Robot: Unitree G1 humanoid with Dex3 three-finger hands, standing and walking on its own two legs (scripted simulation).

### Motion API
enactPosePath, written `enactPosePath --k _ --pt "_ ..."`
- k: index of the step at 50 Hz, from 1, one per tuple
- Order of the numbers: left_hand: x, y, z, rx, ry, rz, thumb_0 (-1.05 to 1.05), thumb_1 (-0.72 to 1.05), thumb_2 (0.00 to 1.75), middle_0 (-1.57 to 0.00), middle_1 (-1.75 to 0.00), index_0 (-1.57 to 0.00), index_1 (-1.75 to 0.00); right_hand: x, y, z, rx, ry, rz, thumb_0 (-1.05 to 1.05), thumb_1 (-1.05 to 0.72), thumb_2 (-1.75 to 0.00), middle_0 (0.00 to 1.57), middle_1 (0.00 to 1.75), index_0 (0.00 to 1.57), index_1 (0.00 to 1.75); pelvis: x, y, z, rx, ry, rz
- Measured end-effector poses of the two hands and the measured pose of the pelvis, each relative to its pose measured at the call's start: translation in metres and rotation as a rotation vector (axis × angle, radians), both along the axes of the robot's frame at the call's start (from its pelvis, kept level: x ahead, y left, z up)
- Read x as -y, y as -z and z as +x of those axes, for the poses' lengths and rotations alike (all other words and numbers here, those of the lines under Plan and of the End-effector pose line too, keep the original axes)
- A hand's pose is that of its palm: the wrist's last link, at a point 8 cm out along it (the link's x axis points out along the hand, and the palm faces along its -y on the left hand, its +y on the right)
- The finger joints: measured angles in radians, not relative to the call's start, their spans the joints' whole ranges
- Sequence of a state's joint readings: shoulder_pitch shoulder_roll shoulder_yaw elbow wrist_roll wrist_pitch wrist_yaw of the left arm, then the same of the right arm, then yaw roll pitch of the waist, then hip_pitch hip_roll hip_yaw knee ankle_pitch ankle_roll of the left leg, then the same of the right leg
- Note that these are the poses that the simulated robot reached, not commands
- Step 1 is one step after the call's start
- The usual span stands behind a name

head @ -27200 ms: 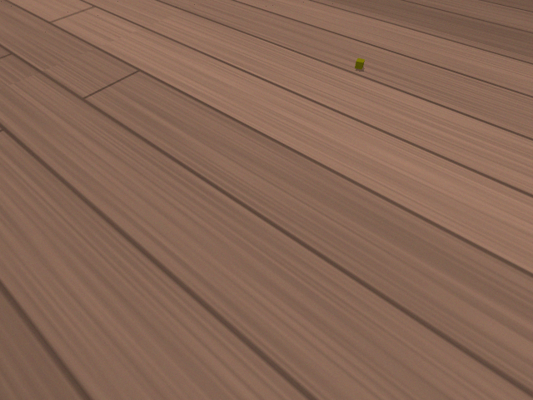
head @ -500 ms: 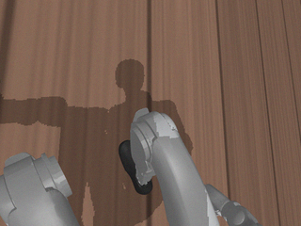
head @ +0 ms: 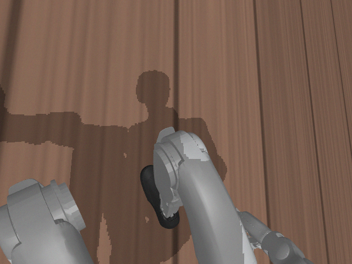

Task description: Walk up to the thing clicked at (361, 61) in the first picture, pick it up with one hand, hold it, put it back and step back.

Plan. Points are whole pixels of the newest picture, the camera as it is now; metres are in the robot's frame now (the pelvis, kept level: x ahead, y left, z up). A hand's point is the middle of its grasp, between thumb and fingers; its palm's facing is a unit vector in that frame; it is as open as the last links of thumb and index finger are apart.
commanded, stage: close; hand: left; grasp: from above
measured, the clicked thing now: out of the picture +0.47 +0.32 -0.27
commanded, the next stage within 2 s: settle in 0.30 s
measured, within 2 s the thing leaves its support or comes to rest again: leaves its support in 0.72 s
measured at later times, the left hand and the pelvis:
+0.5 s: hand out of the picture +0.45 +0.31 -0.25, palm faces -0.47 -0.09 -0.88, open 7.5 cm; pelvis +0.00 +0.00 +0.00, yaw +0 degrees
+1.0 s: hand out of the picture +0.44 +0.34 -0.18, palm faces -0.44 -0.06 -0.89, open 6.3 cm; pelvis +0.01 +0.00 +0.01, yaw +3 degrees
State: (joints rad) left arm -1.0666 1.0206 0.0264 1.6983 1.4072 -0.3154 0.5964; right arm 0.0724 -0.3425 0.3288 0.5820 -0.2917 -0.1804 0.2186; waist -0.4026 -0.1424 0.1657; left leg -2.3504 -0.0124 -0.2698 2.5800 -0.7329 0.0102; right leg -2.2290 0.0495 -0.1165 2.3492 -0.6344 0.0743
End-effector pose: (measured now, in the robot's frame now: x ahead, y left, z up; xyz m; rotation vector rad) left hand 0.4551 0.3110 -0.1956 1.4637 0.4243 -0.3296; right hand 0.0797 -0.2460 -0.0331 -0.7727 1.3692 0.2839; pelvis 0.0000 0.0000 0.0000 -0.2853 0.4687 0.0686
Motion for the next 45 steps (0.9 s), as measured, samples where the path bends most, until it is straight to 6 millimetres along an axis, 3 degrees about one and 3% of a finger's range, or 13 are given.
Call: enactPosePath --k 22,33,40,45 --pt "-0.001 -0.002 0.004 -0.015 0.004 0.0 -0.03 0.32 0.38 -0.69 -0.48 -0.84 -0.45 0.006 -0.001 -0.023 -0.035 0.056 -0.042 0.0 -0.9 -0.9 0.21 0.3 0.2 0.3 0.002 0.0 -0.003 0.008 0.005 0.003" --pt "-0.009 -0.007 0.001 -0.019 -0.002 -0.01 -0.05 0.35 0.35 -0.73 -0.47 -0.9 -0.44 0.005 -0.004 -0.018 -0.029 0.066 -0.056 0.0 -0.91 -0.9 0.21 0.3 0.2 0.3 0.0 0.0 0.001 -0.008 0.002 -0.005" --pt "-0.027 -0.022 -0.005 0.008 -0.018 0.014 -0.06 0.37 0.32 -0.75 -0.43 -0.94 -0.43 0.009 -0.001 -0.007 -0.011 0.095 -0.048 0.0 -0.91 -0.9 0.21 0.3 0.2 0.3 0.0 -0.001 0.004 -0.035 -0.007 -0.003" --pt "-0.036 -0.047 -0.006 0.042 -0.022 0.033 -0.07 0.39 0.28 -0.76 -0.4 -0.98 -0.41 0.015 0.002 0.004 0.01 0.133 -0.032 0.0 -0.91 -0.9 0.21 0.3 0.2 0.3 0.0 -0.005 0.006 -0.065 -0.021 0.006"
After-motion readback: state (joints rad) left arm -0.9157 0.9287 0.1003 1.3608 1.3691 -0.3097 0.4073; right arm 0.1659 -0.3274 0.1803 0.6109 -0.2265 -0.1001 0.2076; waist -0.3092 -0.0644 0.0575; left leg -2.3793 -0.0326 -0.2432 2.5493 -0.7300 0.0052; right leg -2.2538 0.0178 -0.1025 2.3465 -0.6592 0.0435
